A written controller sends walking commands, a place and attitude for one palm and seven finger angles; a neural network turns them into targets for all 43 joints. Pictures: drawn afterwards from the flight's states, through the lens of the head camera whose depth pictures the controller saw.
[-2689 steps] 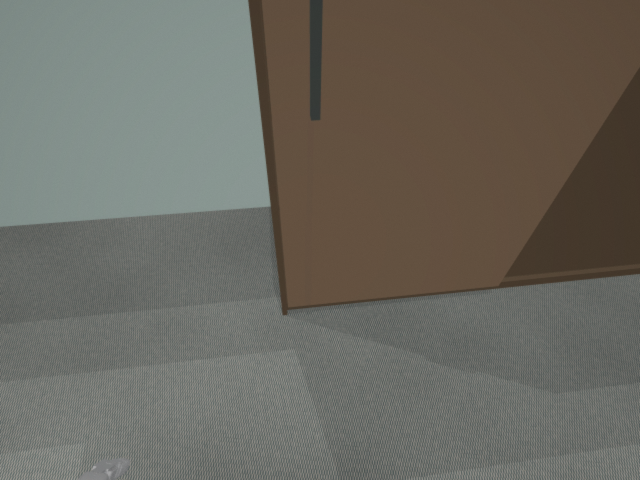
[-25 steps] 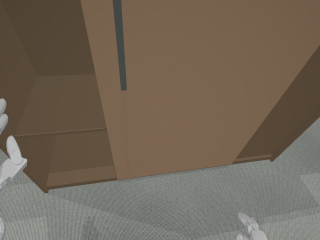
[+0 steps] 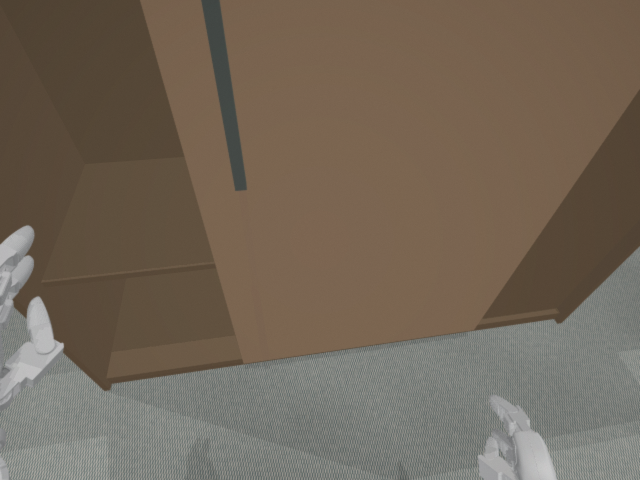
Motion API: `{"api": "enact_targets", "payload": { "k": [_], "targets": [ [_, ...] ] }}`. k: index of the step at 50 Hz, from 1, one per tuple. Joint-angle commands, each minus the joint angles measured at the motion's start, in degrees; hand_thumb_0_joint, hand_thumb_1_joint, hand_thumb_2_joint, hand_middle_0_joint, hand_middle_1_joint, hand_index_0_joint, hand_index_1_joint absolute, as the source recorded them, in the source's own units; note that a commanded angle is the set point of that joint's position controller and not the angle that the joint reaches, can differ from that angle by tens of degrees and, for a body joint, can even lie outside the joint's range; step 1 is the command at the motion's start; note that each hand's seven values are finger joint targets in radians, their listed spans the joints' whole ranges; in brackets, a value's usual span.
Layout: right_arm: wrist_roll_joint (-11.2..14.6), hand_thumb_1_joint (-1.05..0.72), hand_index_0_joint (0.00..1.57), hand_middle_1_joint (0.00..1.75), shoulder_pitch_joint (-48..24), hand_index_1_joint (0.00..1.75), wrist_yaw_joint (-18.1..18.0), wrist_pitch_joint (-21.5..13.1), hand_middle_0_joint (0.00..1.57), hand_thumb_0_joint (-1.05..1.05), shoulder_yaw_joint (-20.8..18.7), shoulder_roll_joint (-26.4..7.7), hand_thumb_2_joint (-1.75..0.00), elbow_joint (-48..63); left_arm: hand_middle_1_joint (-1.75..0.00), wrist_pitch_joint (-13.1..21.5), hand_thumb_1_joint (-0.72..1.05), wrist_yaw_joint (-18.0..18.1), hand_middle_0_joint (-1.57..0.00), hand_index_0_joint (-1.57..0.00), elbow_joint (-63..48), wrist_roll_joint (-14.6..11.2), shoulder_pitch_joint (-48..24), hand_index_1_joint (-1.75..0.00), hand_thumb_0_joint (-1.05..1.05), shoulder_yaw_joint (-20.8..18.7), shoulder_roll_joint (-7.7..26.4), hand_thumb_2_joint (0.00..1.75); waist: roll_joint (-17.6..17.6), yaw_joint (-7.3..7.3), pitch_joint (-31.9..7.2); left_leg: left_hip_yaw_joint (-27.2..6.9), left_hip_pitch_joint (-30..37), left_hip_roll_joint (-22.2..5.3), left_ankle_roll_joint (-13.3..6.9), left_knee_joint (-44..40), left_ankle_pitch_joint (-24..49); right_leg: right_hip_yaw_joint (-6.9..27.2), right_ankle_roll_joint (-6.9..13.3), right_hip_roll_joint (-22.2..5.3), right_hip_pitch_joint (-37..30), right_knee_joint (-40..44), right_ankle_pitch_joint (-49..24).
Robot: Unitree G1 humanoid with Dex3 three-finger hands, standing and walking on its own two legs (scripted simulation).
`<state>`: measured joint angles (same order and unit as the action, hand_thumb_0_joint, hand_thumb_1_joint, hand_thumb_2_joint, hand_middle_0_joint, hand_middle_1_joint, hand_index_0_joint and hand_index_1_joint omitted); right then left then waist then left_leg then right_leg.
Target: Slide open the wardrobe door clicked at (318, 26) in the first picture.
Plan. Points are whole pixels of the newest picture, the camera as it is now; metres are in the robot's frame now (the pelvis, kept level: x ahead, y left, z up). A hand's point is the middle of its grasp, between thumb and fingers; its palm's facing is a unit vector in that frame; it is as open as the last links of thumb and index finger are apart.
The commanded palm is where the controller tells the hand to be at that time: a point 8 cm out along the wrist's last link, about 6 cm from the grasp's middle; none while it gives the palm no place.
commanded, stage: stop stepping back and stand still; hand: left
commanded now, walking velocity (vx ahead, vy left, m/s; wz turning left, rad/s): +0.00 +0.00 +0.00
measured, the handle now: (227, 95) +0.55 +0.18 +0.20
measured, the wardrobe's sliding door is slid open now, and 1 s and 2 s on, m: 0.42 0.42 0.42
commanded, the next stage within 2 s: let the arm hang, fingers relaxed in 0.52 s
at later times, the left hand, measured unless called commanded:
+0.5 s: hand (11, 367) +0.18 +0.29 +0.14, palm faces +0.42 -0.79 -0.45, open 7.4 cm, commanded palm +0.12 +0.32 +0.17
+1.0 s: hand out of the picture -0.02 +0.18 -0.19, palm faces -0.01 -0.99 -0.12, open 7.3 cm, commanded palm none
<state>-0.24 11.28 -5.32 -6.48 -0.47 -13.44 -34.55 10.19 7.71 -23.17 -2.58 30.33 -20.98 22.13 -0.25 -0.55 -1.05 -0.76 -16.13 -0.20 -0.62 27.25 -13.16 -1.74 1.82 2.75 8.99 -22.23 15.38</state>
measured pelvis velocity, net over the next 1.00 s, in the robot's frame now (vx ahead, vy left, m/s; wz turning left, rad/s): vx -0.03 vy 0.01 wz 0.05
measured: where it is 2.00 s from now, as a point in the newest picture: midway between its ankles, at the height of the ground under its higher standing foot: outside the picture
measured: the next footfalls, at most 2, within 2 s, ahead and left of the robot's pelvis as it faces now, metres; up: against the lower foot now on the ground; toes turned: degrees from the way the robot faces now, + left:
none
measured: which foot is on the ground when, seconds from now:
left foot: down 0.00-1.00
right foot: down 0.00-1.00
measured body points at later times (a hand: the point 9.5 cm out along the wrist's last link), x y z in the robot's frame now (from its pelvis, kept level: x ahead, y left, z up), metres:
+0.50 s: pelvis -0.02 +0.02 +0.00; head +0.00 +0.03 +0.45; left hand +0.15 +0.33 +0.16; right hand +0.15 -0.20 -0.08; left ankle +0.01 +0.11 -0.74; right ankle -0.04 -0.10 -0.74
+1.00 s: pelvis -0.03 +0.01 +0.00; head +0.01 +0.04 +0.44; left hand -0.02 +0.23 -0.17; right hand +0.04 -0.28 -0.13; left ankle +0.01 +0.11 -0.74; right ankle -0.04 -0.10 -0.74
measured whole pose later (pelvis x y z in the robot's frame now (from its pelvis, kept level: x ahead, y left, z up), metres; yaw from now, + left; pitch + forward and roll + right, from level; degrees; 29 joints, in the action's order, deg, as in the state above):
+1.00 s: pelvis -0.03 +0.01 +0.00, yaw +3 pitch +1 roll -1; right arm -1.4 10.4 -0.4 0.9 0.3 -17.1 -57.6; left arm -1.9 -1.4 58.8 1.0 14.2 1.9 11.9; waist 2.7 0.2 4.6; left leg -2.6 -18.4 2.1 -1.5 29.1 -11.3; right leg -4.1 1.4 0.6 11.9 -27.5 16.4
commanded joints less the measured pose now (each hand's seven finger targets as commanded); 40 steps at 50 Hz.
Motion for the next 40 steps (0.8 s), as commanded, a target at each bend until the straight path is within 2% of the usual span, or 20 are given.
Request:
{"api": "enact_targets", "payload": {
  "k": [1,6,7,11,15,16,19,21,22,25,26,27,30,31,32,33,35,36,38,40],
  "targets": [
    [0.1,-0.90,0.20,0.30,-4.4,0.30,-0.8,-3.1,0.20,0.00,-2.3,-6.2,-0.90,8.0,-0.30,4.0,0.90,1.8,-0.20,-0.20,-10.8,-0.3,-3.3,-0.30,0.00,-8.1,11.6,0.90,-3.1,0.37,-3.7,-2.7,4.8,-2.0,-0.8,-2.0,11.4,6.5,-1.3,-6.3,2.2,6.0,-11.3],
    [0.0,-0.90,0.20,0.30,-4.1,0.30,-0.8,-3.8,0.20,0.00,-2.3,-6.6,-0.90,7.7,-0.30,4.3,0.90,1.9,-0.20,-0.20,-10.9,-0.1,-3.5,-0.30,0.00,-7.9,11.7,0.90,-3.5,0.05,-5.1,-3.6,5.3,-2.6,-1.0,-3.9,13.6,4.5,-1.7,-5.1,-0.1,4.9,-11.7],
    [0.0,-0.90,0.20,0.30,-3.8,0.30,-0.7,-4.0,0.20,0.00,-2.1,-6.5,-0.90,7.8,-0.30,4.3,0.90,1.8,-0.20,-0.20,-10.9,-0.1,-3.4,-0.30,0.00,-7.1,10.8,0.90,-3.2,0.15,-5.1,-3.9,5.3,-2.8,-1.0,-4.4,13.7,4.0,-1.7,-4.8,-0.3,4.4,-11.2],
    [-0.2,-0.90,0.20,0.30,-4.0,0.30,-0.7,-4.5,0.20,0.00,-2.1,-6.6,-0.90,7.7,-0.30,4.7,0.90,1.8,-0.20,-0.20,-12.1,0.1,-3.6,-0.30,0.00,-8.1,12.0,0.90,-4.8,-0.10,-4.9,-4.6,4.3,-3.2,-1.0,-6.8,9.2,3.5,-1.7,-4.0,-0.9,4.3,-7.8],
    [-0.3,-0.90,0.20,0.30,-3.7,0.30,-0.4,-4.7,0.20,0.00,-1.8,-6.4,-0.90,7.5,-0.30,5.0,0.90,1.7,-0.20,-0.20,-11.2,0.3,-3.4,-0.30,0.00,-7.7,10.8,0.90,-3.7,-0.13,-3.7,-5.3,2.1,-3.3,-1.0,-8.7,2.5,3.2,-1.6,-3.5,-1.1,4.4,-4.5],
    [-0.5,-0.90,0.20,0.30,-4.0,0.30,-0.5,-4.9,0.20,0.00,-1.8,-6.5,-0.90,7.3,-0.30,5.0,0.90,1.7,-0.20,-0.20,-10.5,0.3,-3.2,-0.30,0.00,-8.5,11.7,0.90,-4.2,-0.25,-3.7,-5.6,1.7,-3.3,-1.0,-9.1,1.7,3.4,-1.5,-3.6,-1.4,4.6,-4.2],
    [-0.5,-0.90,0.20,0.30,-3.8,0.30,-0.3,-5.0,0.20,0.00,-1.6,-6.3,-0.90,7.1,-0.30,5.2,0.90,1.5,-0.20,-0.20,-10.4,0.5,-3.9,-0.30,0.00,-7.3,10.4,0.90,-4.6,-0.12,-3.3,-5.8,1.3,-3.4,-0.9,-9.9,-0.3,3.1,-1.5,-3.4,-1.1,4.3,-3.2],
    [-0.5,-0.90,0.20,0.30,-4.0,0.30,-0.3,-5.2,0.20,0.00,-1.7,-6.3,-0.90,6.9,-0.30,5.3,0.90,1.5,-0.20,-0.20,-10.3,0.6,-4.3,-0.30,0.00,-7.8,11.0,0.90,-4.8,-0.22,-3.7,-5.8,1.6,-3.4,-1.0,-10.1,-0.4,3.1,-1.5,-3.3,-1.4,4.3,-3.6],
    [-0.5,-0.90,0.20,0.30,-3.6,0.30,-0.3,-5.3,0.20,0.00,-1.6,-6.1,-0.90,6.9,-0.30,5.3,0.90,1.5,-0.20,-0.20,-10.6,0.7,-4.6,-0.30,0.00,-7.3,10.3,0.90,-3.7,-0.22,-4.2,-5.9,1.7,-3.5,-0.9,-9.8,1.5,2.9,-1.5,-3.2,-2.3,3.7,-5.0],
    [-0.4,-0.90,0.20,0.30,-3.7,0.30,-0.1,-5.4,0.20,0.00,-1.7,-6.3,-0.90,6.8,-0.30,5.2,0.90,1.4,-0.20,-0.20,-11.1,0.8,-5.3,-0.30,0.00,-6.7,10.0,0.90,-4.0,-0.24,-4.7,-5.3,3.0,-3.3,-0.7,-8.9,4.7,2.9,-1.6,-3.3,-1.7,3.5,-6.5],
    [-0.5,-0.90,0.20,0.30,-3.9,0.30,-0.3,-5.5,0.20,0.00,-1.7,-6.3,-0.90,6.6,-0.30,5.2,0.90,1.5,-0.20,-0.20,-10.9,0.7,-5.3,-0.30,0.00,-7.7,11.1,0.90,-4.5,-0.34,-4.9,-5.3,3.0,-3.2,-0.7,-8.7,5.5,2.9,-1.6,-3.4,-2.0,3.6,-7.0],
    [-0.5,-0.90,0.20,0.30,-3.6,0.30,-0.2,-5.5,0.20,0.00,-1.7,-6.1,-0.90,6.6,-0.30,5.2,0.90,1.4,-0.20,-0.20,-10.9,0.8,-5.0,-0.30,0.00,-6.9,10.1,0.90,-4.0,-0.30,-5.1,-5.4,3.1,-3.3,-0.5,-8.6,6.4,2.8,-1.6,-3.4,-2.3,3.3,-7.3],
    [-0.4,-0.90,0.20,0.30,-3.8,0.30,-0.1,-5.3,0.20,0.00,-1.7,-6.1,-0.90,6.8,-0.30,5.1,0.90,1.4,-0.20,-0.20,-10.8,0.7,-4.9,-0.30,0.00,-6.9,10.1,0.90,-3.9,-0.33,-5.0,-4.9,3.7,-3.1,-0.5,-7.8,8.0,2.9,-1.6,-3.6,-1.7,3.6,-8.3],
    [1.2,-0.90,0.20,0.30,-6.5,0.30,5.1,-8.1,0.20,0.00,-3.7,-12.1,-0.90,-7.1,-0.30,-1.2,0.90,-5.1,-0.20,-0.20,33.3,2.5,-5.3,-0.30,0.00,16.6,-0.6,0.90,-1.9,2.53,-2.1,-6.3,2.7,-5.8,-0.6,1.7,25.1,-0.4,-0.5,-7.3,7.3,-4.1,-13.4],
    [1.3,-0.90,0.20,0.30,-2.5,0.30,5.5,-2.1,0.20,0.00,-4.2,-14.7,-0.90,-7.3,-0.30,-7.6,0.90,-7.0,-0.20,-0.20,34.2,3.3,-7.7,-0.30,0.00,13.5,1.6,0.90,-2.2,1.74,-4.9,-5.8,4.6,-6.7,-0.7,1.4,26.6,2.3,-0.2,-9.0,6.6,-3.1,-9.9],
    [0.9,-0.90,0.20,0.30,-2.0,0.30,5.3,-0.2,0.20,0.00,-4.2,-13.8,-0.90,-6.3,-0.30,-8.9,0.90,-7.1,-0.20,-0.20,35.2,3.7,-9.5,-0.30,0.00,13.9,1.7,0.90,-1.2,1.42,-6.0,-7.2,3.6,-7.2,-1.8,1.4,25.0,1.2,0.3,-7.5,7.1,-5.7,-5.1],
    [0.0,-0.90,0.20,0.30,-3.7,0.30,4.9,1.7,0.20,0.00,-3.6,-15.5,-0.90,-5.6,-0.30,-9.5,0.90,-7.4,-0.20,-0.20,40.7,3.9,-12.1,-0.30,0.00,14.7,3.3,0.90,1.3,0.70,-3.8,-12.1,-2.3,-8.6,-4.7,-1.7,20.0,1.1,0.3,-5.5,4.8,-10.5,-0.2],
    [-0.6,-0.90,0.20,0.30,-4.2,0.30,4.8,2.2,0.20,0.00,-3.3,-15.2,-0.90,-6.1,-0.30,-9.4,0.90,-7.4,-0.20,-0.20,44.6,4.2,-12.9,-0.30,0.00,15.2,3.7,0.90,4.1,0.02,-4.3,-13.5,-3.3,-8.5,-5.2,-2.4,19.6,2.3,0.4,-5.3,3.0,-10.3,-0.7],
    [-1.0,-0.90,0.20,0.30,-5.7,0.30,4.9,3.2,0.20,0.00,-2.8,-14.9,-0.90,-8.0,-0.30,-9.5,0.90,-7.5,-0.20,-0.20,52.4,4.2,-14.8,-0.30,0.00,15.9,4.7,0.90,5.5,-0.57,-3.8,-12.5,-5.7,-6.6,-4.6,-2.6,13.2,4.0,0.7,-7.1,0.6,-7.2,-1.3],
    [-1.1,-0.90,0.20,0.30,-6.4,0.30,5.0,4.1,0.20,0.00,-2.4,-13.8,-0.90,-10.4,-0.30,-9.4,0.90,-7.7,-0.20,-0.20,59.4,4.2,-17.7,-0.30,0.00,16.9,5.4,0.90,5.6,0.15,-3.3,-9.1,-3.8,-3.4,-2.8,-0.6,8.2,7.0,2.1,-10.1,2.2,-2.7,-2.1]
  ]
}}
